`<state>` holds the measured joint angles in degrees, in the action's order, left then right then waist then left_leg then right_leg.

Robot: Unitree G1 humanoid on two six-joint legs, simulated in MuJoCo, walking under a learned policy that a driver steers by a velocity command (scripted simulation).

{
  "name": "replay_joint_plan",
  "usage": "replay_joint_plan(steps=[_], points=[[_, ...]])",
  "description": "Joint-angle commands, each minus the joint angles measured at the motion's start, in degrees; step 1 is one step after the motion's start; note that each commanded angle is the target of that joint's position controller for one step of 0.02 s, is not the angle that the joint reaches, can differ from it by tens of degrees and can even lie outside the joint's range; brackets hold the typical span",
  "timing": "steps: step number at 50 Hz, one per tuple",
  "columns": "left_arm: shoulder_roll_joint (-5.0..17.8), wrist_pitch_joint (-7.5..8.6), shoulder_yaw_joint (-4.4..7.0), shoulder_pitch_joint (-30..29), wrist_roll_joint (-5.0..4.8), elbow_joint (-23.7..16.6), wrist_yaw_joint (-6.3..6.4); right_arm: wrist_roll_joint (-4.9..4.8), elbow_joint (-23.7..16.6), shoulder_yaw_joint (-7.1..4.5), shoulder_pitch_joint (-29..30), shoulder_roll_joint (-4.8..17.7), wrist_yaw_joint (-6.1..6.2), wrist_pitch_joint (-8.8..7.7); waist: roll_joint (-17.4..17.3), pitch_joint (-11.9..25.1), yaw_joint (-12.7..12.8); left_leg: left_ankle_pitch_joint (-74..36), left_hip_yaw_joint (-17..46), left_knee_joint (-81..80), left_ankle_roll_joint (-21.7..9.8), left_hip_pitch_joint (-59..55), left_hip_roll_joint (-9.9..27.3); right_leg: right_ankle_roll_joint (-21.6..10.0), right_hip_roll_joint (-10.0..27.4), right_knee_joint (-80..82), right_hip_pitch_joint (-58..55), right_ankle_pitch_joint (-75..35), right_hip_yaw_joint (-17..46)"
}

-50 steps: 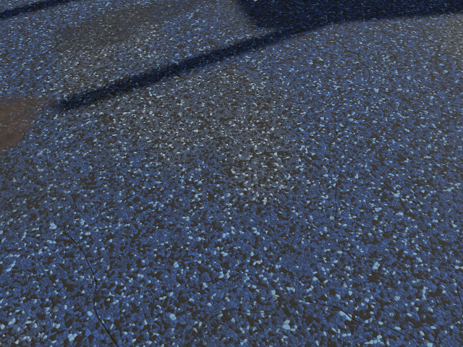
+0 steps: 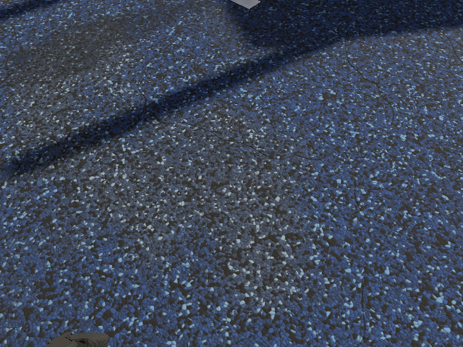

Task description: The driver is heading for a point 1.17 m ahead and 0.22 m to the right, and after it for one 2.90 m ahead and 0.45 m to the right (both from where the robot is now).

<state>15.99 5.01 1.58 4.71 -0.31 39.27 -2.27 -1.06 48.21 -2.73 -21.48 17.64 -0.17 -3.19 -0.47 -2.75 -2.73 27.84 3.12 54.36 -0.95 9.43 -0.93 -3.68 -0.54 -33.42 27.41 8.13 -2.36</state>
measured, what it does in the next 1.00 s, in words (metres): walks ahead: left foot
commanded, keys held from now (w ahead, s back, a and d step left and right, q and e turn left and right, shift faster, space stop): w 0.58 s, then w+e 0.42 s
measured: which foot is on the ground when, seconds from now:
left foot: up 0.00-0.46, down 0.48-1.00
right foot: down 0.00-0.48, up 0.50-1.00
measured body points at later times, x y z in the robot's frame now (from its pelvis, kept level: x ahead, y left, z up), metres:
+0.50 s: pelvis +0.28 +0.04 +0.00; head +0.31 +0.05 +0.45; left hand +0.27 +0.33 -0.13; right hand +0.50 -0.20 -0.07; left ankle +0.39 +0.14 -0.72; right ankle +0.10 -0.09 -0.71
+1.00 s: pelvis +0.55 +0.01 +0.00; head +0.58 +0.00 +0.45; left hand +0.79 +0.21 -0.09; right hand +0.52 -0.28 -0.13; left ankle +0.39 +0.14 -0.72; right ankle +0.67 -0.11 -0.72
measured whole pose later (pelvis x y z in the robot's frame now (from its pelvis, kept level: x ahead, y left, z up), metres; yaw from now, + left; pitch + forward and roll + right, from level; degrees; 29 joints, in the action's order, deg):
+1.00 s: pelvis +0.55 +0.01 +0.00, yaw -10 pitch +2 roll +2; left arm 15.1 2.4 2.2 5.2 -1.0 39.3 -3.3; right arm -0.6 51.4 -3.6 -18.0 17.0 0.7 -2.8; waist 1.2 -1.7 -3.8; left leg 24.1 -12.0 16.8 1.1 -6.4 0.1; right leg -4.5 1.9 -33.4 31.5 5.0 -2.4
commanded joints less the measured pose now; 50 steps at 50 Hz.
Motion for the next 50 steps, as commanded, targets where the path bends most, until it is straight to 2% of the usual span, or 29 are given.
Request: replay_joint_plan(steps=[1, 2, 3, 4, 6, 9, 13, 16, 18, 21, 22, 23, 24, 25, 26, 27, 28, 29, 30, 31, 33, 35, 40, 43, 45, 46, 48, 49, 50], points=[[9.1, -0.15, 2.93, 13.2, 0.08, 0.2, 0.75, -1.32, -6.9, -1.07, 4.2, 7.6, -0.22, -2.88, 4.5, 10.4, 7.4, -3.7, 2.4, 18.9, -0.9, 32.9, 4.3, -11.0, 18.5, 16.8, -35.7, 7.2, 29.9], [7.8, -0.06, 2.59, 10.6, 0.48, 0.2, 0.63, -0.24, -7.2, -1.17, 6.3, 7.0, -0.04, -2.83, 2.6, 6.4, 5.8, -7.1, 1.5, 15.1, -0.6, 31.3, 6.2, -10.4, 16.4, 18.2, -28.6, 0.4, 25.0], [6.7, 0.24, 2.20, 9.3, 1.11, 0.0, 0.59, 0.19, -7.0, -1.35, 5.3, 6.5, -0.02, -2.34, 3.9, 5.8, 3.9, -9.6, 2.0, 12.9, -0.4, 27.6, 7.7, -10.0, 14.9, 19.7, -24.3, -3.7, 21.8], [6.4, 0.49, 2.22, 8.8, 1.10, 0.1, 0.50, 0.23, -6.5, -1.18, 4.0, 5.4, -0.05, -1.77, 4.6, 5.7, 2.9, -10.7, 1.9, 11.5, 0.0, 25.1, 8.0, -10.3, 14.1, 21.3, -21.9, -5.5, 20.1], [6.9, 1.21, 2.44, 9.0, 0.41, 1.1, 0.48, 0.51, -6.1, -0.80, 3.3, 3.7, 0.15, -0.67, 4.4, 4.8, 1.9, -11.9, 1.1, 8.3, 1.1, 24.1, 8.5, -11.2, 13.6, 23.8, -18.8, -8.7, 16.3], [8.5, 1.20, 2.93, 10.6, 0.26, 2.7, 1.14, 1.02, -7.9, -0.40, 9.1, 2.8, 0.33, -0.33, 3.3, 1.8, 2.9, -19.8, 0.6, -0.9, 2.5, 27.9, 9.1, -11.0, 12.7, 26.3, -18.5, -10.2, 12.1], [9.7, 0.49, 3.14, 13.2, -0.24, 4.3, 1.78, 0.73, -9.4, 0.21, 16.8, 1.4, -0.48, -1.28, 3.3, 0.0, 5.7, -31.8, -1.3, -15.6, 2.5, 25.7, 7.2, -8.4, 10.4, 26.8, -19.4, -9.3, 7.0], [10.6, -0.20, 3.36, 16.7, -0.60, 6.3, 1.90, 0.24, -11.0, 0.30, 21.9, 1.6, -1.33, -1.80, 3.3, -1.2, 7.7, -33.3, -2.0, -21.0, 1.9, 25.4, 5.9, -8.3, 12.1, 25.7, -23.1, -8.3, 7.1], [10.8, -0.89, 3.53, 17.9, -0.77, 7.4, 2.08, 0.07, -12.0, 0.18, 24.1, 2.1, -1.96, -2.06, 3.6, -1.7, 7.8, -30.7, -1.7, -23.5, 0.8, 26.5, 5.4, -7.8, 13.9, 23.8, -27.2, -9.8, 7.8], [11.7, -1.83, 3.98, 17.4, -0.97, 8.2, 2.58, 0.18, -11.9, -0.40, 22.3, 3.7, -2.58, -2.36, 4.7, -0.2, 5.5, -24.5, -2.4, -25.8, -1.6, 22.8, 4.0, -6.3, 15.6, 19.1, -31.7, -18.0, 8.3], [12.1, -2.12, 4.05, 16.2, -0.98, 8.1, 2.72, 0.31, -10.9, -1.04, 18.4, 4.8, -2.48, -2.43, 5.2, 2.2, 3.0, -23.7, -4.0, -27.1, -2.7, 16.7, 2.4, -5.4, 14.6, 14.4, -31.6, -26.6, 7.1], [11.1, -2.42, 3.62, 15.8, -0.75, 7.9, 2.85, 0.47, -8.3, -2.38, 10.4, 7.1, -2.05, -2.40, 4.2, 7.5, -0.9, -24.7, -5.3, -28.1, -4.4, 5.1, 1.1, -3.9, 11.7, 4.9, -29.1, -32.2, 4.8], [8.4, -2.36, 2.36, 16.0, 0.37, 6.6, 3.04, 0.95, -6.2, -3.64, 0.2, 10.9, -1.43, -2.19, -0.2, 15.9, -4.7, -26.5, 3.1, -25.5, -7.8, -12.0, 9.0, -1.8, 8.7, -11.0, -18.9, -21.3, 2.5], [1.8, -1.17, 0.37, 22.9, 0.42, 5.2, 2.50, 1.17, -5.1, -4.79, -3.3, 15.9, -1.36, -1.78, -14.9, 22.6, -1.4, -14.8, 30.1, -30.0, -17.1, -31.8, 22.0, 2.4, -2.0, -31.7, 5.2, 13.3, 1.4], [6.3, 0.05, 1.21, 20.0, -0.56, 6.0, 2.23, 0.36, -5.3, -3.28, -3.5, 10.2, -1.48, -1.76, -11.8, 22.7, -3.8, -7.3, 37.9, -36.0, -17.1, -31.9, 22.6, 2.1, -1.3, -38.8, 12.6, 25.3, 9.4], [9.7, 0.85, 2.26, 15.0, -2.08, 4.4, 1.86, 0.42, -5.7, -2.45, 0.5, 8.1, -1.39, -1.85, -8.7, 14.1, -3.3, -8.0, 29.7, -37.2, -14.5, -25.2, 20.8, 1.4, 1.7, -40.2, 16.5, 21.2, 9.2], [9.3, 1.16, 2.13, 11.9, -1.99, 3.6, 1.99, 0.66, -6.2, -2.10, 4.2, 7.0, -1.34, -1.83, -4.7, 9.5, -1.7, -13.3, 23.0, -38.2, -13.2, -17.8, 18.5, 1.4, 4.6, -38.0, 15.4, 16.1, 7.3], [8.9, 1.09, 2.30, 10.2, -0.98, 3.3, 2.13, 0.97, -6.3, -1.67, 6.8, 5.4, -1.49, -1.88, -2.9, 5.9, -0.3, -18.9, 18.5, -39.9, -12.7, -11.2, 16.5, 1.9, 6.3, -34.5, 13.9, 12.6, 6.5], [8.3, 0.49, 2.49, 11.4, -0.80, 3.8, 2.09, 1.55, -6.4, -1.27, 8.5, 4.1, -1.47, -2.17, -4.2, 5.2, 1.6, -22.3, 14.8, -41.5, -12.0, -7.1, 15.2, 2.1, 7.9, -32.6, 10.3, 9.9, 7.1], [7.2, -0.26, 2.33, 12.9, -0.96, 4.4, 2.01, 1.65, -6.2, -1.31, 9.1, 3.8, -1.50, -2.48, -5.0, 5.1, 2.5, -23.8, 12.3, -43.2, -12.0, -4.5, 14.5, 2.6, 8.3, -31.5, 7.7, 8.6, 7.2], [5.3, -1.62, 2.01, 13.3, -1.14, 4.7, 2.16, 1.51, -5.0, -1.68, 9.0, 4.6, -1.35, -3.35, -4.4, 3.6, 3.2, -26.8, 7.5, -45.9, -12.4, -1.2, 14.4, 3.6, 8.6, -29.3, 7.3, 6.6, 7.3], [4.9, -2.17, 2.01, 10.4, -1.01, 3.6, 2.40, 1.85, -3.7, -2.06, 8.2, 5.6, -0.86, -3.67, -3.3, 1.6, 2.7, -28.5, 3.7, -47.6, -12.3, -0.8, 14.4, 4.5, 8.4, -25.0, 10.3, 1.8, 8.5], [3.4, -1.54, 1.60, 3.2, -0.78, 1.4, 1.32, 1.66, -2.0, -2.13, 7.4, 6.8, 0.05, -3.36, -2.5, -0.3, 0.2, -30.8, -5.8, -48.9, -9.3, -2.7, 12.5, 4.1, 6.7, -9.0, 9.2, -13.1, 5.7], [2.6, -1.47, 1.20, -1.9, -0.80, -1.1, 0.39, 1.15, -0.2, -2.42, 4.3, 7.8, 0.34, -2.57, -1.5, -1.9, -2.0, -32.0, -7.9, -48.0, -8.9, -8.1, 14.5, 3.1, 6.1, -3.7, 10.7, -13.7, 4.0], [2.9, -1.57, 1.27, -4.1, -0.82, -2.8, -0.32, 0.67, 0.7, -2.69, 3.2, 8.3, 0.46, -1.61, -1.5, -2.6, -2.3, -34.9, -8.8, -45.8, -8.3, -13.1, 16.0, 1.9, 5.7, -1.7, 12.8, -10.2, 3.0], [3.2, -1.63, 1.40, -4.6, -0.80, -3.6, -0.71, 0.44, 0.9, -2.87, 3.1, 8.6, 0.59, -1.08, -1.7, -2.6, -2.0, -38.2, -9.3, -44.0, -7.8, -15.2, 16.7, 1.1, 5.3, -1.2, 13.1, -7.6, 2.2], [4.4, -1.83, 2.11, -2.9, -0.74, -4.5, -1.28, 0.22, 0.6, -3.33, 4.4, 10.0, 1.08, -0.09, -3.2, -0.4, 0.0, -54.4, -11.1, -37.8, -6.4, -17.3, 17.1, -0.8, 2.7, -0.9, 8.6, -1.7, -0.9], [5.7, -2.06, 2.89, 0.5, -0.66, -4.2, -1.32, 0.17, 0.3, -3.59, 4.9, 10.7, 1.43, 0.42, -4.3, 2.3, 2.2, -64.0, -12.0, -31.9, -5.7, -17.4, 16.8, -2.0, 0.6, -1.3, 3.5, 1.1, -2.6], [7.8, -2.23, 4.28, 7.9, -0.78, -2.5, -1.12, 0.20, -0.2, -3.61, 5.8, 10.8, 1.81, 1.00, -3.9, 6.4, 6.5, -68.6, -13.6, -21.8, -4.4, -15.1, 15.2, -3.7, -2.0, 0.7, -6.3, 0.4, -3.8]])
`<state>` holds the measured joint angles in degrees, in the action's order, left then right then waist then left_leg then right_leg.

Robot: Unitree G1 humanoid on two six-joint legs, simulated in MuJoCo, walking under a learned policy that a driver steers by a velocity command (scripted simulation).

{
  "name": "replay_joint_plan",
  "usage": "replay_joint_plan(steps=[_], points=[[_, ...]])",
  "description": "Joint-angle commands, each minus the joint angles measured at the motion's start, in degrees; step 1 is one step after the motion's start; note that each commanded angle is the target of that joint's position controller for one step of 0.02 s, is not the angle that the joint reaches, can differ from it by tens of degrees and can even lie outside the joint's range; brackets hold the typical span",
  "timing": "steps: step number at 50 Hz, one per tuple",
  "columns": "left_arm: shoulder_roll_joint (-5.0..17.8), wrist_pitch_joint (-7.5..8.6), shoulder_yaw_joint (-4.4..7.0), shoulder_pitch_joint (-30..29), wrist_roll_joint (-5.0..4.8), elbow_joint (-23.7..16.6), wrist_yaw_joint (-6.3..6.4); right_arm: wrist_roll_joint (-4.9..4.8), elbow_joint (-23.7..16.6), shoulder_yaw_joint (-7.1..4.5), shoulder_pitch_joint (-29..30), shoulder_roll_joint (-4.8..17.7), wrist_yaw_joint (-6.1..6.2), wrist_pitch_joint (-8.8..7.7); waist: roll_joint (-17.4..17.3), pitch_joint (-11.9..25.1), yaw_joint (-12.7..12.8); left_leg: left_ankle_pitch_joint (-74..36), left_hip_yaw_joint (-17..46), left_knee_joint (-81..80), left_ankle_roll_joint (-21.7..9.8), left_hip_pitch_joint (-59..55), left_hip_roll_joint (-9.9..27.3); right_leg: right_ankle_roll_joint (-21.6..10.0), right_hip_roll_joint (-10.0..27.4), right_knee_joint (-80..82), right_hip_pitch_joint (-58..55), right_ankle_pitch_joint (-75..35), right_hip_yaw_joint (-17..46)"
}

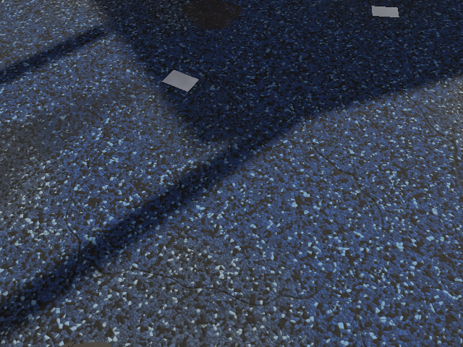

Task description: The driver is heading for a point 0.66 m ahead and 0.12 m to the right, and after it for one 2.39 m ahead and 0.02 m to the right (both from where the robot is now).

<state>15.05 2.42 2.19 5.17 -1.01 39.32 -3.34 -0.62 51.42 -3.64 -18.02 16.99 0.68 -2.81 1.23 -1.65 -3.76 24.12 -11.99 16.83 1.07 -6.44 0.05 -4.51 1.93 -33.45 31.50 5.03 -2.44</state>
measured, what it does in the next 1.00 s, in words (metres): walks ahead, turning right: right foot, then left foot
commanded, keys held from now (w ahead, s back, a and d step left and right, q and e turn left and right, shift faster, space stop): w+e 0.14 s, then e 0.20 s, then no key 0.22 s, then w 0.44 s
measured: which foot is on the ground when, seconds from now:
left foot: down 0.00-0.04, up 0.06-0.44, down 0.46-0.82, up 0.84-1.00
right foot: up 0.00-0.00, down 0.02-0.48, up 0.50-0.80, down 0.82-1.00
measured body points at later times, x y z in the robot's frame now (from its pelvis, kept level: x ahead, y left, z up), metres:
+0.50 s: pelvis +0.25 -0.01 +0.00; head +0.28 -0.02 +0.45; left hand +0.42 +0.25 -0.10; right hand +0.38 -0.31 -0.08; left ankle +0.40 +0.06 -0.72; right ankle +0.14 -0.09 -0.71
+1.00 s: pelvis +0.36 -0.05 +0.03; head +0.36 -0.08 +0.48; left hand +0.46 +0.21 -0.09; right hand +0.44 -0.35 -0.08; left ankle +0.47 +0.07 -0.67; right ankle +0.26 -0.14 -0.72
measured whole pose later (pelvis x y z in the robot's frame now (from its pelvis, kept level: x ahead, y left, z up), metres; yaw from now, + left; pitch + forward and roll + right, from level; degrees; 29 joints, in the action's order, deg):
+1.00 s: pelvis +0.36 -0.05 +0.03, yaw -19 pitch +2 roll +1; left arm 14.5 3.3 2.8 24.9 -0.1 46.9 1.0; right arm -0.8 44.6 -3.5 -8.7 17.7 -1.8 -4.2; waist -2.0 1.9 3.3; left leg 12.4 0.1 47.4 -0.9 31.6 1.6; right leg -1.2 0.5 -17.4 4.2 15.3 1.3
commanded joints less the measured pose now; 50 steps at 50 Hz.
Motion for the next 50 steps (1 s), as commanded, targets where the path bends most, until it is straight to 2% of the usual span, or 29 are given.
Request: replay_joint_plan(steps=[1, 2, 3, 4, 5, 6, 8, 10, 12, 14, 17, 20, 22, 23, 24, 25, 26, 27, 29, 31, 36, 40, 41, 42, 43, 44, 45, 47, 50], points=[[12.4, 0.01, 5.65, 17.2, -0.28, -0.2, 0.85, 0.12, -4.1, -2.18, 2.2, 10.4, 1.33, 0.60, -2.7, 10.4, 12.0, -56.9, 0.9, 30.1, -4.3, 10.8, 11.8, -5.4, -3.8, 2.7, -26.7, 1.5, 0.7], [19.3, -0.22, 7.27, 20.3, -0.56, 0.2, 1.79, 1.91, -7.1, 0.19, -3.0, 3.4, 0.46, -0.78, 11.5, 16.4, 8.6, -16.1, 1.6, 52.3, -0.5, 36.9, 2.8, -15.1, 11.1, 4.4, -49.4, 7.1, 28.8], [16.7, 0.36, 6.10, 20.9, -0.44, -1.4, 1.67, 1.42, -7.4, 0.72, -0.8, 3.9, -0.57, -3.24, 9.6, 24.0, 9.4, 9.8, 14.6, 61.6, -0.3, 47.3, -3.4, -20.1, 17.6, 14.4, -56.1, 13.2, 50.9], [13.2, 0.88, 4.91, 19.3, 0.21, -1.3, 1.56, -1.08, -9.1, -0.48, 5.6, 7.9, -1.44, -4.71, 5.8, 17.3, 11.0, 5.8, 18.1, 62.9, -1.7, 52.8, 0.3, -16.5, 16.0, 16.2, -52.0, 12.3, 43.1], [11.8, 1.20, 4.53, 16.1, 0.24, -1.5, 1.64, -1.45, -10.0, -0.20, 7.9, 7.6, -1.53, -5.52, 2.4, 11.1, 9.2, 0.5, 17.3, 58.8, -2.6, 52.6, 2.8, -14.4, 13.6, 16.5, -43.6, 8.3, 35.2], [10.3, 1.22, 4.07, 12.3, 0.17, -2.2, 1.70, -0.24, -9.6, -0.36, 8.2, 7.2, -1.11, -5.64, -1.1, 6.8, 6.7, -2.7, 16.8, 53.4, -2.3, 49.7, 4.8, -12.7, 11.2, 17.1, -35.2, 2.5, 29.3], [8.5, 1.20, 3.37, 7.9, 1.11, -4.1, 2.05, 0.99, -9.4, -1.01, 6.9, 7.7, -0.73, -4.29, 1.2, 3.9, 3.2, -6.1, 16.7, 48.2, -0.7, 42.4, 6.4, -12.0, 8.2, 19.3, -24.8, -9.5, 23.8], [9.9, 1.26, 3.83, 7.4, 1.09, -4.3, 2.68, 1.66, -9.4, -0.92, 5.5, 6.2, -0.34, -2.96, 1.0, 3.7, 1.9, -7.2, 15.2, 44.5, 1.8, 39.5, 5.4, -12.3, 7.0, 18.5, -19.6, -25.2, 18.7], [11.5, 0.83, 4.39, 8.4, 0.87, -3.8, 3.60, 1.89, -10.4, -0.53, 7.6, 4.8, 0.10, -2.26, 1.2, 3.5, 2.2, -11.7, 13.9, 37.1, 3.5, 38.4, 3.3, -10.9, 4.6, 17.0, -16.6, -32.3, 14.6], [11.6, -0.23, 4.55, 9.5, 0.19, -3.2, 4.41, 1.77, -11.3, 0.05, 11.2, 3.4, 0.04, -2.07, 2.8, 4.7, 3.5, -19.1, 13.6, 28.2, 3.9, 35.5, 1.1, -8.3, 1.9, 15.0, -15.4, -30.3, 12.5], [11.6, -1.76, 4.66, 11.6, -0.08, -2.4, 5.22, 0.91, -12.8, 0.13, 15.9, 3.6, -0.69, -1.89, 4.6, 6.2, 5.7, -26.5, 14.4, 18.9, 3.8, 32.2, -1.6, -5.8, 1.9, 12.8, -16.7, -22.2, 15.5], [10.0, -2.27, 4.21, 11.7, 0.23, -1.9, 5.73, 1.06, -12.8, -0.59, 15.5, 5.7, -1.35, -2.19, 5.2, 6.6, 5.6, -25.8, 16.7, 14.0, 2.4, 31.6, -1.0, -5.1, 4.5, 8.7, -21.8, -17.3, 20.3], [8.7, -2.21, 3.73, 9.9, 0.52, -2.1, 5.92, 1.61, -12.1, -1.11, 12.6, 6.5, -1.49, -2.96, 5.7, 6.5, 3.6, -26.3, 16.4, 9.8, 0.0, 28.5, -0.3, -3.9, 4.4, 3.5, -23.8, -16.8, 22.3], [7.3, -2.04, 3.25, 9.6, 0.66, -2.4, 5.81, 2.36, -11.8, -1.25, 10.6, 7.0, -1.29, -3.53, 4.2, 7.6, 2.5, -34.9, 16.4, 5.7, -1.8, 23.0, 1.4, -2.1, 1.4, -1.3, -23.2, -14.9, 21.2], [4.6, -1.64, 2.30, 12.5, 1.77, -3.2, 5.65, 3.63, -12.4, -1.54, 8.8, 10.0, -0.89, -3.79, -3.4, 13.3, 3.6, -55.9, 24.5, 8.7, -5.8, 10.8, 10.8, 0.5, -3.2, -12.1, -17.6, -0.2, 17.9], [3.5, -1.63, 1.75, 21.7, 1.06, -1.9, 5.49, 4.19, -11.8, -1.59, 7.3, 10.3, -0.82, -2.89, -16.2, 18.2, 6.4, -67.2, 39.7, 9.6, -17.4, -1.6, 22.3, 4.2, -10.2, -26.0, -5.7, 34.9, 14.3], [8.2, -2.16, 2.45, 23.6, 0.80, -0.5, 5.34, 1.95, -11.4, -0.84, 6.9, 6.5, -1.24, -2.17, -13.1, 19.7, 6.2, -50.0, 46.6, 7.0, -19.3, 0.8, 24.3, 6.0, -6.7, -31.2, -3.3, 36.1, 15.3], [11.0, -3.38, 3.39, 17.6, 0.38, -0.5, 5.64, 1.19, -12.2, -0.03, 9.1, 4.2, -1.42, -1.66, -8.2, 14.3, 4.4, -38.7, 41.8, 5.9, -17.0, 5.2, 20.5, 7.5, -5.0, -34.2, -1.8, 32.7, 14.4], [9.9, -5.47, 3.39, 13.4, 0.77, -0.8, 6.13, 1.40, -12.0, 0.90, 12.3, 2.7, -1.64, -0.35, -6.0, 9.2, 4.8, -16.4, 35.2, 1.7, -13.2, 14.0, 15.5, 8.9, -2.4, -30.8, -2.4, 27.5, 12.0], [7.3, -5.56, 2.56, 12.9, 0.76, -0.9, 5.58, 1.45, -11.2, -0.19, 13.7, 6.3, -1.37, 0.78, -11.7, 5.1, 5.3, 0.1, 30.0, -4.4, -10.7, 22.3, 10.3, 8.9, -2.2, -21.3, -7.5, 24.4, 5.8], [6.0, -2.39, 2.00, 12.2, 0.98, 0.9, 4.98, -0.29, -10.3, -1.33, 11.0, 8.6, -0.17, 0.90, -10.4, 6.7, 4.0, 2.3, 28.4, -6.6, -12.7, 22.6, 11.4, 5.0, -2.1, -5.0, -16.1, 17.7, 2.5], [5.1, -0.92, 2.00, 15.9, 1.38, 3.7, 4.41, -0.94, -10.1, -0.85, 11.8, 6.6, -0.12, 1.53, -8.3, 4.6, 7.1, 9.0, 25.0, -3.6, -9.2, 30.0, 8.8, 0.9, -2.5, 8.1, -26.9, 11.4, 0.7], [6.4, -0.51, 2.24, 18.7, 1.46, 4.2, 4.58, -0.63, -11.0, -0.04, 13.7, 3.9, -0.35, 1.22, -4.6, 4.0, 8.4, 7.6, 22.2, 3.1, -6.8, 35.5, 6.4, -1.5, 2.5, 12.0, -30.8, 16.6, 7.3], [10.4, -0.30, 3.26, 22.8, 1.48, 5.0, 4.91, -0.24, -12.9, 0.99, 16.5, -0.2, -0.63, 0.36, 6.5, 3.2, 9.6, 3.8, 13.0, 18.5, -2.8, 44.9, -0.6, -6.3, 12.1, 19.6, -34.0, 30.6, 22.8], [14.5, 0.14, 4.47, 21.3, 1.76, 4.6, 4.57, -0.89, -14.1, 0.37, 17.9, 2.5, -0.95, -0.96, 12.3, -3.0, 9.6, 2.9, 12.3, 27.8, -3.0, 52.6, -1.6, -11.2, 19.8, 26.8, -30.6, 37.3, 36.6], [11.7, 1.12, 3.71, 18.8, 1.96, 3.9, 4.80, -1.31, -13.6, -0.65, 16.6, 5.5, -1.20, -1.85, 8.9, -5.4, 8.0, 0.2, 15.6, 33.5, -3.3, 55.6, 1.5, -11.2, 19.4, 26.5, -30.9, 34.1, 35.7], [9.6, 1.82, 3.14, 17.7, 1.45, 3.8, 4.81, -1.18, -12.6, -0.89, 14.8, 6.0, -1.67, -2.32, 7.9, -4.8, 6.8, -3.1, 16.1, 34.9, -3.6, 57.8, 2.4, -9.5, 17.3, 25.7, -33.6, 28.7, 31.5], [8.6, 2.00, 2.80, 18.1, 0.48, 4.0, 4.60, -0.07, -11.9, -0.81, 15.3, 5.3, -2.25, -2.83, 5.6, -3.3, 7.1, -8.5, 15.3, 33.7, -2.8, 58.5, 4.0, -7.1, 14.6, 25.1, -37.4, 17.2, 24.3], [8.0, 1.61, 2.53, 19.1, 0.79, 4.6, 4.43, -0.10, -12.3, 0.33, 18.3, 1.9, -3.32, -2.68, 5.5, -2.2, 7.9, -16.6, 11.7, 26.6, -0.8, 49.6, 3.0, -5.8, 10.3, 25.4, -32.4, 5.2, 14.5]])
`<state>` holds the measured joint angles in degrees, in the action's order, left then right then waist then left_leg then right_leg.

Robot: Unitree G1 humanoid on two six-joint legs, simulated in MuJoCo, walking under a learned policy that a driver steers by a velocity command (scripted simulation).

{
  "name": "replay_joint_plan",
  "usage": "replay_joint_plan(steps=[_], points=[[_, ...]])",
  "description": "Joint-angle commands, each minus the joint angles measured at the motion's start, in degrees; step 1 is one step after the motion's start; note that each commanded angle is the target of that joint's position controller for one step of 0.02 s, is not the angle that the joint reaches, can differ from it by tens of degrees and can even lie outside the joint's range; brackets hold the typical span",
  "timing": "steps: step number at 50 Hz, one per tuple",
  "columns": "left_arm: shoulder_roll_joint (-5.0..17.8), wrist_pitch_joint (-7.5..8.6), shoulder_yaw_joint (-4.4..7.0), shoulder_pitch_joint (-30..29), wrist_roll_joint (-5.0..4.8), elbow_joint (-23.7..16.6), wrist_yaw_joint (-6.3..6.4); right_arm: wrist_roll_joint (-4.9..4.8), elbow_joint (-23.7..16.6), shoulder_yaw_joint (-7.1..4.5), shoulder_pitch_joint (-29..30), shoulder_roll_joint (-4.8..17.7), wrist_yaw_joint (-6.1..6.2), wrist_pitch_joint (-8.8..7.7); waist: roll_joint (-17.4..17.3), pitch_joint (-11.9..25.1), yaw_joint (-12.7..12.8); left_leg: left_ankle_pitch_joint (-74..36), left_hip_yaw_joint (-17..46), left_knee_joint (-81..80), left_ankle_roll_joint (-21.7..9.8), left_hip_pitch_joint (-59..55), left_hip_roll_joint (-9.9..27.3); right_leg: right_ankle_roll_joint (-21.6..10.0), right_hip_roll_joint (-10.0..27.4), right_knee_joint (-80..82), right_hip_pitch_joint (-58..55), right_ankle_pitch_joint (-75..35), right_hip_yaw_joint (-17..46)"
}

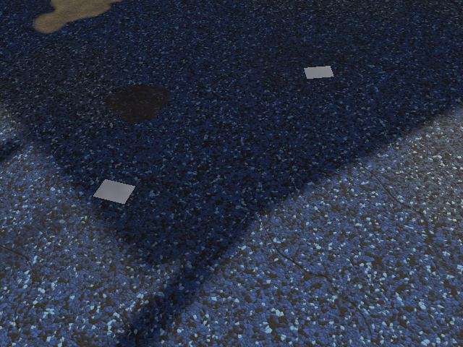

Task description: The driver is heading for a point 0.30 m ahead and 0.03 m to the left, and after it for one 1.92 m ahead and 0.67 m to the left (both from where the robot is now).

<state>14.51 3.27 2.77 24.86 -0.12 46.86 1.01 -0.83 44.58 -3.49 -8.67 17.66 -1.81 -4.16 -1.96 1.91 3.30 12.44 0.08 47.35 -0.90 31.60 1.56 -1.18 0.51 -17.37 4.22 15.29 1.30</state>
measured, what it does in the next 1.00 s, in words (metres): walks ahead, turning left: left foot, then right foot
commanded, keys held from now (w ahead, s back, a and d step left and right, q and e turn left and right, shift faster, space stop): w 0.12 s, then w+q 0.84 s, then w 0.04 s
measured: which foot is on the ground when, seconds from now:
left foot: up 0.00-0.20, down 0.22-0.70, up 0.72-1.00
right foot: down 0.00-0.24, up 0.26-0.68, down 0.70-1.00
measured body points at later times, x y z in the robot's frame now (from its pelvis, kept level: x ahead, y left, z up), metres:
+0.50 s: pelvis +0.25 +0.07 +0.00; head +0.27 +0.08 +0.45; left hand +0.39 +0.36 -0.09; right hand +0.33 -0.20 -0.12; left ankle +0.22 +0.15 -0.75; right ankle +0.41 -0.09 -0.69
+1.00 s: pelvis +0.52 +0.08 +0.00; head +0.54 +0.09 +0.45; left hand +0.43 +0.36 -0.12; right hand +0.80 -0.08 -0.10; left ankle +0.56 +0.28 -0.68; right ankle +0.52 -0.04 -0.75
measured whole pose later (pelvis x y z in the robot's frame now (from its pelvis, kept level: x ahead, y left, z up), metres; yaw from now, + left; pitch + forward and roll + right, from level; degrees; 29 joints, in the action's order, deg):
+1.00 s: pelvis +0.52 +0.08 +0.00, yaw +27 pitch +1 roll -2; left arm 16.0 5.5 4.1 18.6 0.3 46.6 -0.1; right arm -1.3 38.4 -4.5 -9.8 18.3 -0.9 -0.7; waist -2.8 -2.2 4.0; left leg 7.2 3.3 52.6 0.5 38.9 5.3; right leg -1.0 -0.7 -15.3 3.4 12.5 -8.1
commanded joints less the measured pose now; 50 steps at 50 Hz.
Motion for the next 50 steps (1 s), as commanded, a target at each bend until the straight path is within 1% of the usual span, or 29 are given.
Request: replay_joint_plan(steps=[1, 3, 6, 8, 9, 10, 11, 12, 13, 14, 15, 16, 17, 19, 21, 26, 29, 31, 33, 34, 35, 36, 37, 38, 39, 40, 42, 44, 50], points=[[9.0, 0.62, 2.09, -0.2, -0.12, -2.8, 0.06, -0.04, -5.9, 0.53, 10.2, 0.6, -1.06, -1.21, 9.2, -6.0, 1.3, -7.0, -1.2, -6.9, 1.7, 8.3, 0.9, -8.9, 10.9, 9.4, -3.0, -6.4, 8.6], [10.3, 0.44, 2.43, 1.0, -0.28, -2.2, -0.05, -0.33, -6.7, 0.93, 12.6, 0.4, -1.39, -1.08, 9.5, -6.9, 2.2, -9.5, -2.2, -12.0, 1.8, 3.2, -0.1, -8.7, 10.7, 9.2, 0.1, -7.7, 6.6], [11.5, 0.39, 2.88, 2.1, -0.97, -1.0, -0.24, -0.69, -7.6, 0.85, 14.1, 1.9, -1.72, -1.14, 9.9, -8.1, 1.9, -9.1, -1.7, -15.7, 0.2, 0.1, -0.2, -8.6, 13.2, 8.4, -0.4, -9.0, 7.4], [12.4, 0.19, 3.28, 1.0, -1.08, -0.6, -0.16, -0.71, -7.2, 0.38, 11.8, 3.6, -1.76, -1.11, 10.4, -7.1, -0.2, -7.6, -2.3, -17.0, -1.9, -2.7, -0.6, -7.4, 14.7, 6.0, -3.4, -16.1, 5.8], [12.6, 0.06, 3.35, 0.0, -1.04, -0.6, -0.02, -0.41, -6.3, -0.24, 8.5, 4.8, -1.57, -0.98, 10.1, -4.8, -2.6, -7.2, -3.4, -17.7, -3.2, -7.9, -1.9, -6.2, 13.9, 1.4, -4.0, -26.3, 3.5], [11.8, -0.11, 3.15, 0.0, -0.87, -0.5, 0.20, -0.19, -4.0, -1.39, 1.5, 6.7, -1.18, -0.72, 8.8, -0.1, -5.9, -7.1, -4.6, -18.1, -4.9, -17.4, -3.7, -4.7, 11.7, -7.5, -3.0, -36.6, 0.1], [10.7, -0.15, 2.65, 0.2, -0.07, -1.3, 0.67, -0.38, -1.7, -2.62, -7.5, 9.2, -0.72, -0.42, 6.3, 6.1, -9.7, -7.4, -0.5, -16.8, -6.9, -31.4, -1.1, -2.5, 9.6, -20.2, 4.2, -35.1, -2.9], [5.1, 0.78, 0.76, 4.7, 0.82, -4.1, 0.37, 0.33, -1.0, -4.19, -14.6, 15.8, -0.33, 0.13, -9.2, 15.2, -9.2, 2.8, 26.9, -19.9, -16.3, -53.0, 13.5, 2.5, 2.1, -44.0, 26.5, -14.6, -5.7], [5.1, 2.41, 0.49, 3.3, 0.34, -3.6, 0.19, -0.76, -0.4, -3.22, -15.4, 12.8, -0.59, 0.32, -13.3, 18.9, -9.5, 13.2, 45.6, -31.4, -19.3, -55.0, 18.2, 2.8, -2.4, -54.3, 35.2, 15.3, 2.5], [9.6, 3.59, 1.74, -2.1, -1.75, -5.0, -0.50, -0.44, -1.0, -2.26, -11.3, 10.1, -0.36, 0.17, -9.6, 9.9, -9.5, 15.3, 39.7, -32.5, -16.9, -48.6, 17.2, 1.7, 1.1, -58.5, 41.5, 12.9, 4.8], [9.9, 4.33, 1.58, -6.2, -2.20, -6.0, -0.64, 0.10, -1.9, -1.91, -8.1, 8.6, -0.15, 0.08, -4.8, 4.7, -8.4, 11.0, 32.7, -32.6, -15.4, -41.0, 14.8, 0.5, 3.5, -57.1, 41.4, 8.5, 3.8], [9.5, 4.59, 1.67, -7.9, -1.12, -6.2, -0.42, 0.46, -2.5, -1.56, -5.4, 7.3, -0.10, 0.06, -1.0, 0.9, -6.5, 5.0, 27.3, -33.5, -14.6, -33.3, 12.5, 0.4, 5.2, -52.8, 39.3, 4.9, 3.2], [9.3, 4.34, 2.06, -7.4, -0.04, -6.1, -0.16, 1.03, -3.1, -1.09, -3.5, 5.8, 0.03, -0.09, -1.2, -0.2, -4.4, 0.7, 23.6, -34.7, -13.9, -27.7, 10.3, 0.5, 6.7, -48.8, 35.3, 2.2, 3.7], [7.8, 3.47, 1.93, -6.4, 0.69, -6.2, -0.27, 0.95, -3.8, -1.14, -2.1, 5.3, 0.43, -0.11, -3.0, -1.0, -2.3, -3.2, 21.0, -37.2, -14.9, -21.7, 8.5, 1.7, 6.7, -44.7, 31.2, 0.6, 3.3], [7.0, 2.84, 1.71, -8.8, 1.00, -7.5, -0.10, 0.40, -3.6, -1.54, -2.9, 6.3, 1.07, -0.38, -2.6, -2.5, -2.1, -6.2, 18.1, -38.6, -15.5, -18.0, 7.7, 3.3, 6.2, -39.1, 31.2, -2.8, 2.5], [4.7, 3.50, 0.45, -21.6, 0.55, -11.1, -0.94, -0.54, -2.2, -2.54, -8.2, 8.5, 2.38, 0.15, -1.6, -4.3, -6.3, -7.3, 13.9, -37.2, -12.2, -14.1, 4.5, 4.8, 1.9, -17.7, 25.0, -20.0, 1.5], [6.3, 3.84, 0.82, -24.9, -0.34, -12.4, -1.58, -1.26, -1.4, -2.65, -11.5, 8.5, 2.69, 0.77, -1.8, -3.8, -7.1, -4.3, 17.6, -33.8, -11.2, -17.6, 6.1, 4.6, 0.9, -12.8, 22.5, -20.8, 3.4], [7.9, 4.12, 1.40, -24.7, -0.49, -12.7, -1.79, -1.08, -1.4, -2.77, -12.0, 8.4, 2.87, 1.19, -2.6, -3.3, -6.2, -3.7, 20.9, -30.2, -10.0, -21.2, 7.4, 3.6, 0.8, -10.8, 20.9, -16.8, 4.4], [9.1, 4.52, 2.16, -20.3, -0.56, -11.8, -1.67, -0.67, -1.7, -2.73, -11.6, 7.8, 2.84, 1.66, -3.9, -1.7, -3.4, -6.3, 22.2, -24.9, -8.6, -21.9, 6.6, 1.5, 0.5, -8.4, 14.0, -12.2, 3.0], [10.9, 4.78, 3.07, -14.6, -0.06, -10.7, -1.28, -0.33, -2.1, -2.00, -11.8, 5.7, 2.61, 1.64, -3.0, 2.4, -0.6, -8.2, 20.4, -17.1, -6.8, -20.1, 3.3, -0.6, 2.2, -7.4, 4.5, -10.9, 3.7], [14.2, 4.71, 3.91, -5.7, 0.71, -10.0, -0.77, 0.90, -3.4, -0.59, -12.4, 1.8, 2.36, 1.49, 3.8, 11.3, 2.8, 0.4, 15.2, -0.5, -4.7, -13.2, -0.8, -4.2, 12.4, -8.7, -10.3, -7.0, 13.1], [18.5, 3.77, 4.93, -2.0, 1.16, -7.8, -1.12, -1.04, -5.4, 0.43, -19.9, -1.2, 2.26, 0.70, 22.9, 17.3, -0.9, 22.2, 8.2, 17.7, -1.5, 6.7, -7.5, -13.3, 24.4, -2.7, -25.7, 5.9, 39.8], [12.7, 3.52, 3.80, -3.4, 0.39, -8.6, -1.43, -1.99, -4.1, -0.72, -18.5, 5.1, 2.52, 0.70, 16.3, 13.2, 0.4, 20.1, 10.0, 25.2, -0.8, 13.4, -2.6, -12.5, 24.2, 0.0, -22.7, 16.6, 43.1], [9.3, 3.32, 2.83, -5.9, 0.23, -9.0, -1.24, -1.61, -4.8, -1.65, -12.3, 8.1, 2.53, 1.03, 10.5, 6.1, 1.8, 14.4, 9.1, 26.6, -0.6, 14.7, -0.8, -10.0, 21.4, 0.6, -16.3, 13.5, 33.1], [8.3, 3.09, 2.32, -9.0, 0.68, -9.1, -1.25, -1.00, -5.3, -1.73, -9.6, 7.5, 2.62, 1.36, 6.8, 2.6, 0.7, 10.2, 7.7, 25.6, 0.0, 12.7, 1.2, -8.8, 18.7, 1.4, -9.8, 4.9, 25.4], [6.9, 2.87, 1.90, -11.0, 0.82, -8.6, -1.25, -0.44, -6.0, -1.89, -7.9, 6.8, 2.43, 1.53, 6.8, -0.4, -0.4, 7.5, 7.6, 22.9, 0.3, 11.5, 2.5, -8.4, 16.5, 2.7, -5.1, -1.0, 20.2], [6.2, 3.16, 1.77, -12.4, 0.98, -7.9, -1.14, -0.98, -6.5, -1.81, -8.2, 4.4, 1.81, 2.36, 9.1, -2.2, -2.1, 5.1, 6.4, 20.1, 0.6, 7.6, 4.3, -7.9, 14.2, 5.7, 0.4, -6.3, 12.7], [7.2, 3.63, 2.25, -12.3, 0.51, -6.9, -1.17, -0.82, -7.6, -1.47, -7.0, 2.6, 1.56, 3.06, 8.0, -3.1, -2.5, 3.2, 5.7, 17.3, 1.1, 8.2, 4.9, -9.0, 14.5, 7.8, 1.8, -10.3, 8.5], [10.2, 3.17, 3.25, -10.7, 0.18, -4.3, -0.90, -0.29, -10.3, -0.41, 0.9, 0.6, 0.13, 2.52, 5.0, -4.7, -0.6, -11.2, 3.3, -1.0, 1.1, 6.5, 4.4, -8.9, 13.5, 9.6, 0.8, -17.8, -2.8]])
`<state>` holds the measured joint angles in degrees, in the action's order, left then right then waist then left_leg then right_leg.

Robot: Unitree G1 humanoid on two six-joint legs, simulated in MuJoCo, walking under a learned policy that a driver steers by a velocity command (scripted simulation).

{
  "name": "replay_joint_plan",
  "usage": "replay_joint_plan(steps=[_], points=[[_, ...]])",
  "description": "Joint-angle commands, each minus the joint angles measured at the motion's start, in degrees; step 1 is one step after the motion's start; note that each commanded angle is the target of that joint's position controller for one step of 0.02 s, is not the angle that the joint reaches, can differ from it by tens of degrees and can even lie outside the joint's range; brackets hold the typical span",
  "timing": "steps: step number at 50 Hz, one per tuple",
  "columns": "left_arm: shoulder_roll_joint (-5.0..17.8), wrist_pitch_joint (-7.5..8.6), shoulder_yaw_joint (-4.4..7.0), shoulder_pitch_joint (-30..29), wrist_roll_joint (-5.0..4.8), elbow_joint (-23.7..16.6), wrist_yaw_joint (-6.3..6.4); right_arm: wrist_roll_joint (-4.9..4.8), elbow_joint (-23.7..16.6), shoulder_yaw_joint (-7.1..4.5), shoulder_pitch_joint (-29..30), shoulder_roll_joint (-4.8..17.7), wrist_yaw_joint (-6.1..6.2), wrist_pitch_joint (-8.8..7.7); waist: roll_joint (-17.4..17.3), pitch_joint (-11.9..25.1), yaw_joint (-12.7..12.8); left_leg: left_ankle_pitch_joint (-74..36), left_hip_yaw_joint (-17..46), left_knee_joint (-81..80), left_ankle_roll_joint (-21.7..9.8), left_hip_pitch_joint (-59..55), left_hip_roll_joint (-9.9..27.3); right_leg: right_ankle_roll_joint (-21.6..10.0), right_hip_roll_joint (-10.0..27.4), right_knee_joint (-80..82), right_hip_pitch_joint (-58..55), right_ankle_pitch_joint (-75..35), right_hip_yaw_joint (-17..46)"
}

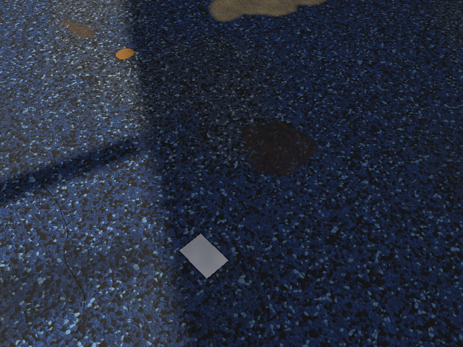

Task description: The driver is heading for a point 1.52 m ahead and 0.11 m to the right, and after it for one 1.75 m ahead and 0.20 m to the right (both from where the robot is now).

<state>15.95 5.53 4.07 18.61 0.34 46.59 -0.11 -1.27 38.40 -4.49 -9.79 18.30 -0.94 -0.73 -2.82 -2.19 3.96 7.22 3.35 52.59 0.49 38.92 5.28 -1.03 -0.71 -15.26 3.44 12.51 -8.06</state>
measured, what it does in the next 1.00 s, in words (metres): walks ahead: left foot, then right foot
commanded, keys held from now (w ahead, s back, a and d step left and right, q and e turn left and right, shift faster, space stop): w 0.42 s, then no key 0.58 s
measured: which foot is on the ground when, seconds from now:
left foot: up 0.00-0.18, down 0.20-0.70, up 0.72-0.94, down 0.96-1.00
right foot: down 0.00-0.20, up 0.22-0.64, down 0.66-1.00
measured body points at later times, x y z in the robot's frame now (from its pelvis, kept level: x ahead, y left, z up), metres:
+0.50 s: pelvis +0.27 +0.07 +0.00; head +0.30 +0.08 +0.45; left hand +0.42 +0.35 -0.10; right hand +0.35 -0.20 -0.11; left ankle +0.23 +0.15 -0.75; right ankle +0.43 -0.09 -0.68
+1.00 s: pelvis +0.43 +0.05 -0.01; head +0.45 +0.06 +0.44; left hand +0.55 +0.31 -0.14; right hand +0.53 -0.21 -0.14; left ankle +0.43 +0.20 -0.75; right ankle +0.52 -0.04 -0.74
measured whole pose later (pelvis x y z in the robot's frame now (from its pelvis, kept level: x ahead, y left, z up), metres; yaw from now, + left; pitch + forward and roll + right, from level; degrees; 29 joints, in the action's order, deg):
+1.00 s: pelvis +0.43 +0.05 -0.01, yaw +6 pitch -1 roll -1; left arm 12.7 0.7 1.0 6.2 0.9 50.9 -0.4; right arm 1.1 51.2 -2.7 -13.5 14.7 2.2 2.2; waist -0.4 -2.0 -0.3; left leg 16.0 2.4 32.6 1.8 16.0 3.2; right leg -1.8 -1.9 -27.6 19.5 7.8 -2.5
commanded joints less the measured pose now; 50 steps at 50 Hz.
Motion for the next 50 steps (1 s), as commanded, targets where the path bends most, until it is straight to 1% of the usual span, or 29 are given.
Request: replay_joint_plan(steps=[1, 6, 8, 9, 10, 11, 12, 13, 14, 15, 16, 18, 21, 23, 25, 29, 32, 33, 34, 35, 36, 37, 38, 39, 41, 43, 47, 49, 50], points=[[9.2, 0.72, 2.01, -3.4, -0.53, -3.4, 0.19, 0.21, -4.6, 0.85, 4.0, -0.4, -1.01, -1.15, 5.4, -1.2, -0.6, -7.2, -1.0, -9.3, -0.7, -2.1, 0.1, -8.9, 14.6, 7.6, 1.5, -15.1, 5.4], [11.9, -0.71, 2.77, 0.5, -2.32, 0.1, -0.08, 0.25, -7.3, 0.74, 10.0, 1.1, -1.93, -1.62, 6.0, -3.3, -0.5, -1.1, -3.5, -18.1, -3.9, -4.3, -2.1, -8.1, 17.8, 5.0, -5.6, -21.0, 4.1], [13.2, -1.42, 2.94, -0.1, -2.65, 0.9, 0.17, 0.72, -6.5, -0.52, 5.0, 3.5, -1.83, -1.61, 7.6, 1.1, -4.8, 1.8, -6.5, -21.0, -6.2, -14.3, -5.4, -6.5, 17.3, -3.9, -6.9, -39.4, 1.9], [12.5, -1.74, 2.45, -0.2, -2.56, 1.1, 0.43, 0.71, -3.8, -2.00, -3.5, 5.9, -1.46, -1.49, 7.0, 6.2, -9.4, -1.3, -7.9, -23.5, -7.8, -27.3, -7.7, -4.9, 15.1, -14.1, -3.5, -44.5, -0.7], [10.2, -1.56, 1.32, 0.2, -1.35, 0.4, 0.73, 0.57, -1.4, -3.60, -13.0, 9.7, -0.59, -1.09, 4.2, 12.3, -13.3, -3.3, -1.0, -21.4, -9.8, -44.5, -3.2, -2.5, 12.7, -28.9, 8.1, -32.8, -1.8], [2.7, -0.64, -1.33, 6.2, 0.21, -2.1, 0.09, 0.76, -0.8, -4.38, -14.9, 16.2, -0.06, -1.12, -11.4, 19.6, -8.4, 6.2, 29.1, -25.7, -19.4, -62.8, 13.1, 1.6, 2.8, -51.3, 31.4, 12.1, -0.2], [6.6, 0.77, -0.61, 3.4, -1.31, -0.9, -0.34, 0.48, -1.6, -2.96, -15.8, 11.6, -0.23, -1.56, -7.1, 25.4, -11.2, 10.3, 41.0, -33.2, -21.7, -62.9, 16.8, 1.4, 1.3, -59.9, 36.4, 22.0, 11.6], [9.7, 1.37, 0.40, -2.1, -3.33, -2.9, -0.64, 0.85, -1.0, -2.00, -13.0, 9.0, -0.52, -2.20, -5.1, 16.3, -11.2, 7.0, 31.5, -34.0, -18.9, -57.1, 14.5, 0.6, 4.0, -61.4, 41.4, 18.3, 12.1], [9.0, 1.73, 0.10, -4.6, -3.07, -3.6, -0.37, 0.70, -0.8, -1.53, -9.7, 7.5, -0.54, -2.58, -2.7, 10.9, -9.4, 1.9, 23.8, -34.3, -16.9, -49.3, 11.8, 0.0, 6.5, -58.1, 40.9, 13.2, 11.2], [8.7, 1.72, 0.24, -5.6, -1.74, -3.4, -0.01, 0.94, -0.8, -1.00, -6.3, 5.7, -0.63, -2.80, -0.9, 7.3, -7.5, -3.2, 18.8, -35.6, -15.8, -42.2, 9.8, 0.2, 8.2, -54.2, 38.8, 9.4, 10.9], [8.6, 1.15, 0.46, -4.4, -1.24, -2.9, -0.02, 1.53, -1.1, -0.42, -4.2, 3.9, -0.70, -3.10, -1.6, 6.2, -5.3, -7.2, 15.4, -37.4, -15.1, -37.2, 8.1, 0.3, 9.5, -52.0, 34.8, 6.7, 11.5], [6.5, -0.13, 0.15, -2.0, -1.16, -1.9, -0.23, 1.49, -0.7, -0.51, -3.2, 3.7, -0.67, -3.81, -1.4, 5.8, -3.4, -9.4, 12.9, -40.9, -16.0, -32.6, 7.7, 1.1, 9.9, -49.3, 31.2, 4.2, 11.5], [5.1, -1.26, -0.28, -5.9, -0.45, -3.2, 0.04, 1.20, 1.2, -0.90, -4.2, 5.2, -0.14, -4.63, 0.3, 2.1, -3.3, -11.5, 8.4, -44.3, -16.3, -29.9, 7.2, 2.8, 10.0, -41.7, 34.1, -2.2, 11.2], [4.3, -1.04, -0.62, -9.1, 0.01, -4.0, -0.14, 1.36, 2.2, -0.78, -4.4, 5.4, 0.47, -4.31, 0.4, 0.4, -3.8, -20.8, 3.4, -43.5, -14.5, -29.0, 5.0, 3.4, 8.8, -33.2, 33.2, -8.9, 10.2], [2.9, -0.34, -1.29, -12.7, 0.10, -4.6, -0.78, 1.41, 3.3, -0.76, -5.6, 5.9, 1.07, -3.76, 0.0, 0.3, -5.2, -25.8, -1.2, -42.1, -12.3, -27.5, 2.4, 3.1, 6.3, -23.9, 28.1, -16.6, 8.1], [4.0, -0.01, -1.13, -16.3, -0.22, -5.6, -1.93, 1.03, 6.2, -0.70, -8.8, 6.5, 1.44, -2.82, -1.2, 1.7, -6.6, -24.6, -0.2, -38.4, -10.8, -32.7, 4.3, 1.4, 3.6, -16.3, 24.5, -21.0, 8.8], [6.5, 0.10, -0.17, -13.0, 0.54, -4.7, -2.24, 0.75, 7.4, -0.86, -7.3, 6.9, 1.80, -2.02, -1.8, 3.6, -3.6, -26.1, 1.7, -31.0, -8.7, -36.9, 5.4, -1.3, 2.5, -12.3, 20.3, -16.6, 9.3], [7.7, 0.24, 0.43, -8.6, 1.00, -3.0, -1.98, 0.78, 7.5, -0.65, -6.9, 6.3, 1.92, -1.79, -0.8, 5.9, -1.5, -28.3, 0.8, -25.0, -7.2, -36.7, 3.0, -2.4, 1.5, -9.6, 13.8, -21.0, 8.2], [11.0, 0.40, 1.11, -5.1, 1.60, -2.5, -1.53, 1.75, 7.2, -0.03, -9.1, 4.7, 2.01, -1.83, 4.0, 11.2, -1.2, -20.2, -1.4, -15.3, -4.5, -32.9, -1.0, -4.5, 7.0, -11.6, 3.3, -44.1, 12.6], [12.1, -0.19, 0.83, -3.7, 2.51, -2.6, -1.10, 2.43, 8.1, 1.59, -18.1, -0.1, 1.64, -2.17, 14.3, 19.9, -4.4, 9.2, -2.0, 1.5, -0.4, -18.4, -6.3, -14.4, 20.0, -15.1, -15.5, -58.9, 26.5], [6.9, -1.07, -0.38, -2.2, 1.23, -1.8, -1.27, 1.58, 9.9, 1.67, -19.3, 0.8, 1.39, -1.65, 15.8, 25.2, -2.7, 32.8, 2.1, 9.5, 1.5, -14.7, -7.9, -18.7, 23.3, -12.5, -16.9, -53.8, 33.9], [6.1, -1.63, -0.83, -4.5, 0.01, -2.0, -1.71, 0.35, 9.3, 0.52, -15.7, 5.3, 1.40, -0.75, 11.2, 20.8, -2.2, 32.9, 4.0, 12.5, 1.7, -12.5, -5.8, -16.9, 21.2, -9.1, -10.8, -37.9, 32.3], [5.8, -2.07, -0.97, -8.6, -0.07, -2.4, -1.75, -0.12, 8.6, 0.21, -11.6, 5.4, 1.94, 0.37, 8.2, 14.7, -3.0, 30.1, 2.6, 12.5, 2.0, -10.2, -4.1, -14.5, 19.1, -6.3, -4.4, -25.2, 29.8], [4.7, -2.39, -1.46, -12.4, 0.14, -2.7, -1.70, 0.33, 8.4, 0.06, -9.4, 4.9, 2.50, 1.61, 7.1, 9.8, -3.8, 27.8, 1.8, 9.3, 2.4, -10.3, -2.7, -12.9, 17.5, -3.3, 3.0, -15.6, 27.2], [5.2, -3.06, -1.20, -17.1, 1.22, -2.8, -1.33, 0.97, 8.7, 0.14, -9.6, 3.3, 3.40, 3.36, 10.9, 6.2, -6.1, 22.7, 0.5, 0.4, 3.0, -17.6, -1.6, -10.3, 13.5, 1.3, 14.0, -2.7, 22.8], [5.0, -3.34, -1.11, -17.8, 1.57, -2.2, -0.84, 1.41, 10.3, 0.52, -11.1, 1.5, 3.81, 3.37, 11.9, 7.0, -6.4, 18.8, -1.1, -6.8, 2.9, -23.6, -2.2, -9.9, 11.7, 1.9, 17.1, -1.5, 19.1], [4.7, -3.95, -1.32, -17.3, 0.12, -0.3, 0.02, 2.29, 12.3, 0.65, -10.9, 0.6, 3.12, 2.76, 9.3, 7.7, -7.0, 3.5, -3.5, -21.0, 0.8, -33.0, -3.5, -7.4, 10.0, 1.1, 19.7, 11.5, 16.5], [2.9, -4.16, -2.04, -15.2, 0.48, 1.2, -0.05, 3.19, 10.9, 0.66, -8.1, 2.5, 3.22, 2.52, 5.9, 3.5, -5.8, 4.7, 1.4, -28.5, -1.8, -31.4, 0.7, -2.3, 6.9, -1.1, 21.2, 18.6, 14.9], [3.2, -4.37, -1.67, -13.6, 0.49, 1.1, 0.01, 2.29, 11.6, -0.25, -6.2, 6.3, 3.39, 2.38, -1.2, 0.6, -2.6, 16.0, 2.0, -29.4, -3.3, -22.9, 0.5, -0.4, 3.2, -2.7, 17.3, 14.8, 11.1]])
Velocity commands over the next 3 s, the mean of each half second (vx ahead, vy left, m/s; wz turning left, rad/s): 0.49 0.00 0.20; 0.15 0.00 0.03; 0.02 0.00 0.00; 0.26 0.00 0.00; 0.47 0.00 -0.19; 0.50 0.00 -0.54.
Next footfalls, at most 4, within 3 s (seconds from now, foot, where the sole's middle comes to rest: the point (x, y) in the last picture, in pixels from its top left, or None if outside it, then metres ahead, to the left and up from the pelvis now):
0.20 left None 0.27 0.15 -0.78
0.66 right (274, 319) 0.56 -0.04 -0.78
0.96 left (186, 344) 0.47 0.20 -0.78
2.26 left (195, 210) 0.93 0.23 -0.78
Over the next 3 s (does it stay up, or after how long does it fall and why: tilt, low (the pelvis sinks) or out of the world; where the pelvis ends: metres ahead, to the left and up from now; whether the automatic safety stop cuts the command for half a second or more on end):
stays up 1.16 0.04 0.00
